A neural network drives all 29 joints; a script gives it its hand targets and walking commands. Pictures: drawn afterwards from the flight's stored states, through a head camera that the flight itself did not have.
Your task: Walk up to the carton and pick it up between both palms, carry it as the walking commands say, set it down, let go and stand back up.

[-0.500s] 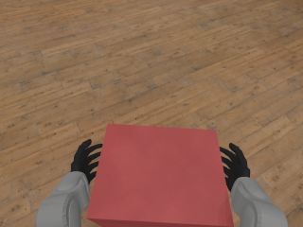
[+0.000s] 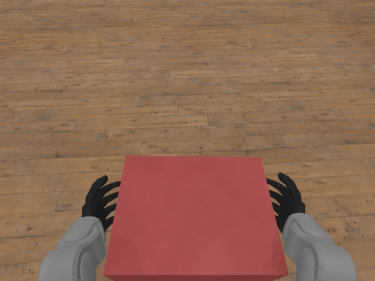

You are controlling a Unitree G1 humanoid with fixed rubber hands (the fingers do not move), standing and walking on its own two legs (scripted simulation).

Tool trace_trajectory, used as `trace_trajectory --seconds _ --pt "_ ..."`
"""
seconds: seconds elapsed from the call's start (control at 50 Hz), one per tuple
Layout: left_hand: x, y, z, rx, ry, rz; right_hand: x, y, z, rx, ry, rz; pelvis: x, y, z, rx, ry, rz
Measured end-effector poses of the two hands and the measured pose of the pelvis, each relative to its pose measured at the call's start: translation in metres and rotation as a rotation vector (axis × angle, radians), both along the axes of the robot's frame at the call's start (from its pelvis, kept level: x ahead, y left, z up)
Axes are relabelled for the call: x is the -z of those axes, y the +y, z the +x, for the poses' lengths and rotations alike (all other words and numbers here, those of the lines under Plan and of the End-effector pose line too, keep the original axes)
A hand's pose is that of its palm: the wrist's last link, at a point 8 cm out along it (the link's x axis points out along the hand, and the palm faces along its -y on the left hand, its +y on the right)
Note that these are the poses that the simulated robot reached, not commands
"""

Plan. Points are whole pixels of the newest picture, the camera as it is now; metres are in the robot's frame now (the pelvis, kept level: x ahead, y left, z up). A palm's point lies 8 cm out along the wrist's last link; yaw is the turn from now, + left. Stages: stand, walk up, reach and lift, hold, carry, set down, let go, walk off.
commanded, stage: carry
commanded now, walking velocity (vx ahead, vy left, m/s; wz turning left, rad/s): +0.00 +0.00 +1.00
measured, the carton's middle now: (192, 227) +0.23 +0.00 +0.01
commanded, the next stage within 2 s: none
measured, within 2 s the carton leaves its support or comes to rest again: neither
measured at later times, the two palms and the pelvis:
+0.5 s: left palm out of the picture +0.08 +0.34 +0.11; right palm (169, 198) +0.24 +0.04 +0.12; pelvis -0.03 +0.09 +0.02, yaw +28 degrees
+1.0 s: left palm out of the picture -0.15 +0.45 +0.10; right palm (20, 274) +0.14 +0.25 +0.08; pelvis -0.14 +0.16 +0.02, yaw +54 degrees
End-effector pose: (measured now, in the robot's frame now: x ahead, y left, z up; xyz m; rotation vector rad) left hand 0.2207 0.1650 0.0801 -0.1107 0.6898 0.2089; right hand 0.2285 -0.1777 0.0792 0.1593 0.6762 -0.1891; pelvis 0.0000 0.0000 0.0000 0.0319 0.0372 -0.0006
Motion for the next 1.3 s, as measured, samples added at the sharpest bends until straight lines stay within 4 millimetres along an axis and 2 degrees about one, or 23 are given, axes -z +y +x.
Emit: trace_trajectory --seconds 0.04,0.1,0.2,0.28,0.4,0.48,0.54,0.6,0.66,0.72,0.78,0.82,0.96,1.08,1.2,1.3 --pt "0.015 0.028 -0.002 -0.047 0.018 -0.023 0.011 0.028 0.012 -0.031 0.02 -0.002 0.007 0.014 0.001 -0.026 0.004 -0.002" --pt "0.032 0.061 -0.015 -0.124 0.082 -0.061 0.022 0.063 0.02 -0.11 0.086 -0.047 0.004 0.027 -0.004 -0.078 0.009 -0.034" --pt "0.04 0.095 -0.047 -0.228 0.132 -0.085 0.028 0.103 0.02 -0.197 0.137 -0.056 -0.006 0.045 -0.013 -0.172 0.034 -0.05" --pt "0.021 0.117 -0.067 -0.286 0.101 -0.045 0.023 0.13 0.018 -0.256 0.107 -0.013 -0.014 0.057 -0.021 -0.25 0.032 -0.058" --pt "-0.028 0.147 -0.102 -0.387 -0.05 0.033 -0.01 0.173 0.02 -0.372 -0.042 0.05 -0.02 0.07 -0.031 -0.386 0.022 -0.041" --pt "-0.033 0.165 -0.135 -0.478 -0.094 0.002 -0.033 0.205 0.017 -0.453 -0.082 0.034 -0.022 0.085 -0.028 -0.463 0.003 -0.016" --pt "-0.028 0.182 -0.159 -0.541 -0.101 -0.033 -0.041 0.232 0.011 -0.533 -0.094 -0.029 -0.018 0.1 -0.03 -0.557 -0.005 -0.003" --pt "-0.014 0.208 -0.184 -0.593 -0.092 -0.048 -0.037 0.269 0.003 -0.612 -0.096 -0.079 -0.007 0.122 -0.04 -0.611 -0.017 -0.003" --pt "0.009 0.239 -0.211 -0.631 -0.041 -0.053 -0.016 0.31 -0.01 -0.655 -0.046 -0.089 0.006 0.142 -0.058 -0.646 -0.023 0.0" --pt "0.028 0.261 -0.245 -0.679 0.066 -0.086 0.008 0.342 -0.03 -0.698 0.069 -0.106 0.002 0.149 -0.076 -0.686 -0.029 -0.034" --pt "0.036 0.269 -0.278 -0.772 0.117 -0.144 0.021 0.363 -0.049 -0.762 0.136 -0.128 -0.005 0.153 -0.094 -0.754 -0.016 -0.064" --pt "0.031 0.273 -0.298 -0.841 0.096 -0.154 0.02 0.379 -0.057 -0.8 0.123 -0.107 -0.009 0.154 -0.106 -0.789 -0.002 -0.072" --pt "-0.009 0.284 -0.35 -0.94 0.016 -0.012 0.002 0.422 -0.083 -0.921 0.028 0.008 -0.02 0.161 -0.133 -0.909 0.02 -0.086" --pt "-0.032 0.272 -0.401 -1.048 -0.033 0.032 -0.02 0.444 -0.112 -1.03 -0.02 0.046 -0.025 0.161 -0.148 -1.029 0.015 -0.051" --pt "-0.023 0.261 -0.455 -1.165 -0.055 -0.033 -0.032 0.468 -0.148 -1.138 -0.031 0.0 -0.023 0.172 -0.165 -1.144 -0.004 -0.007" --pt "-0.005 0.274 -0.502 -1.201 -0.042 -0.023 -0.02 0.499 -0.188 -1.21 -0.049 -0.034 -0.006 0.183 -0.199 -1.182 -0.01 -0.005"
